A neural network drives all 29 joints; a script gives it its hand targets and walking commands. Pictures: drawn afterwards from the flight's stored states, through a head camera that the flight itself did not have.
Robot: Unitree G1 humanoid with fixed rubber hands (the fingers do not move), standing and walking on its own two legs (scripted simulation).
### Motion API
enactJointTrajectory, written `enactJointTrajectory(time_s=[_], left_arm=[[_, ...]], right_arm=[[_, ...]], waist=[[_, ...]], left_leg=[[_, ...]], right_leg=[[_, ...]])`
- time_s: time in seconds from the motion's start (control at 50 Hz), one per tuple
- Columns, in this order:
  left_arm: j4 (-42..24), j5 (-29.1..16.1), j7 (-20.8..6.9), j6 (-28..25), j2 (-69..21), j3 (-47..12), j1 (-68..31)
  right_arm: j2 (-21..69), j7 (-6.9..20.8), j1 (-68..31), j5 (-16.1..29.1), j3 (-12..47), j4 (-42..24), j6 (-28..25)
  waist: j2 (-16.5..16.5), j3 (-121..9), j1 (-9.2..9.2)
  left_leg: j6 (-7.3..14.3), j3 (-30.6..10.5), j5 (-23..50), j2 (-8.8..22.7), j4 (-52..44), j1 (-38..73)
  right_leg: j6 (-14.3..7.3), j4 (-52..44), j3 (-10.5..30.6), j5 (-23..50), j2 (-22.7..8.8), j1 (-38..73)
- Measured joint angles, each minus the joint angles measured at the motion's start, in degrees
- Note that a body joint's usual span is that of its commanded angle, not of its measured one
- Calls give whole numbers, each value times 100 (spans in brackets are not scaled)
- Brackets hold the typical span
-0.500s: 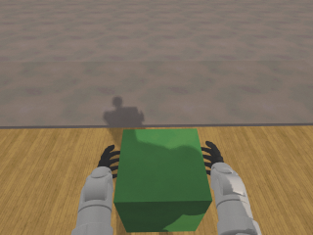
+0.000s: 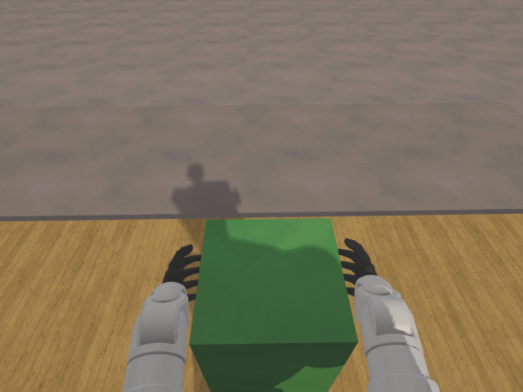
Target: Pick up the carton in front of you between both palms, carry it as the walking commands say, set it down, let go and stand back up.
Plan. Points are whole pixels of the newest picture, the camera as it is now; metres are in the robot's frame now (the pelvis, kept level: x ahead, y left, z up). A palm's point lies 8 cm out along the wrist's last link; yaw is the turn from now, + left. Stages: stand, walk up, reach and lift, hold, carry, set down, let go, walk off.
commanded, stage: reach and lift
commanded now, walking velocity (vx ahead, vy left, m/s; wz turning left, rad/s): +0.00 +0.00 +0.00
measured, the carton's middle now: (269, 309) +0.30 +0.00 -0.05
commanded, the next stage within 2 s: hold in 0.24 s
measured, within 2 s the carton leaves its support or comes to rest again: neither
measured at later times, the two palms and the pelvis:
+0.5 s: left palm (173, 292) +0.28 +0.15 +0.05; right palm (372, 285) +0.28 -0.15 +0.05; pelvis -0.01 +0.00 +0.00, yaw +0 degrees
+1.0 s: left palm (184, 269) +0.30 +0.13 +0.07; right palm (380, 270) +0.30 -0.17 +0.06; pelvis +0.01 -0.01 -0.01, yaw -2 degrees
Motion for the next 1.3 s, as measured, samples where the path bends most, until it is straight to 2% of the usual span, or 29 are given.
enactJointTrajectory(time_s=[0.26,0.4,0.54,0.8,0.84,0.88,0.94,0.98,1.02,1.06,1.1,1.16,1.22,1.26,1.3], left_arm=[[-237,-64,14,196,30,-114,128],[-648,-181,52,444,62,-293,285],[-456,-64,-10,594,22,-160,90],[-308,1,-28,528,-37,48,-153],[-312,-18,-27,553,-31,43,-139],[-387,-86,-7,588,-12,4,-61],[-691,-238,43,717,39,-73,52],[-918,-414,82,845,108,-167,80],[-1111,-551,178,1046,106,-310,79],[-1285,-622,285,1303,48,-462,81],[-1557,-666,404,1622,37,-601,165],[-2089,-767,543,2103,86,-713,270],[-2656,-847,599,2480,93,-710,345],[-3023,-908,602,2666,106,-636,430],[-3257,-1050,584,2808,186,-527,621]], right_arm=[[-26,-32,105,81,155,-223,215],[-62,-62,260,196,340,-654,487],[-26,-13,99,91,181,-485,623],[38,31,-145,-4,-44,-328,540],[33,24,-137,-3,-20,-352,589],[19,-9,-76,42,61,-416,636],[5,-91,-22,151,241,-673,784],[-13,-150,43,246,350,-978,944],[-85,-225,184,387,428,-1360,1195],[-254,-246,315,592,476,-1665,1476],[-390,-285,317,816,536,-1843,1800],[-494,-376,212,1049,661,-2095,2224],[-464,-426,203,1159,712,-2500,2528],[-317,-450,212,1138,714,-2752,2669],[-78,-480,334,1015,767,-2869,2737]], waist=[[10,14,0],[14,-4,-41],[10,67,-42],[5,120,-41],[25,-93,-27],[45,-346,-10],[102,-617,61],[174,-731,68],[232,-859,36],[161,-985,-3],[63,-1056,-41],[-40,-1079,-76],[-99,-1068,-42],[-124,-1079,3],[-127,-1144,13]], left_leg=[[-18,-30,24,18,-94,163],[-24,-52,93,23,-221,334],[-16,-27,82,21,-128,359],[-6,-21,74,-6,-8,249],[-11,10,-5,-5,172,-22],[2,69,-362,2,419,-310],[33,202,-488,78,532,-576],[16,223,-370,168,675,-729],[15,220,-892,256,1073,-936],[21,476,-1355,299,1697,-1279],[46,723,-1455,288,1982,-1562],[25,997,-1220,215,1652,-1759],[0,1328,-697,143,716,-1603],[150,1512,-22,124,292,-1374],[328,1633,-44,148,552,-1356]], right_leg=[[-19,-84,-27,15,12,165],[-20,-227,-44,87,7,350],[-18,-121,-20,77,15,360],[1,8,-12,60,-1,247],[13,207,-5,-31,2,-43],[21,561,-17,-540,-10,-390],[8,981,-312,-1028,-102,-835],[-48,885,-518,-817,-81,-901],[-126,739,-616,-412,-28,-880],[-189,645,-708,-407,-83,-845],[-198,394,-716,-444,-169,-738],[-142,36,-668,-406,-292,-549],[-71,68,-632,-616,-360,-417],[-43,661,-601,-1044,-395,-533],[-99,1865,-734,-1372,-454,-1030]])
